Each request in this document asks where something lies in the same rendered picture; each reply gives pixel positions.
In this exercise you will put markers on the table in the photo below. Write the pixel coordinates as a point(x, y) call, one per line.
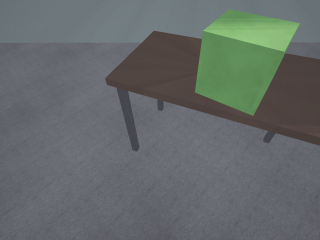
point(165, 67)

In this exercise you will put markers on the carton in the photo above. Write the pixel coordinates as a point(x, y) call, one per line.
point(239, 56)

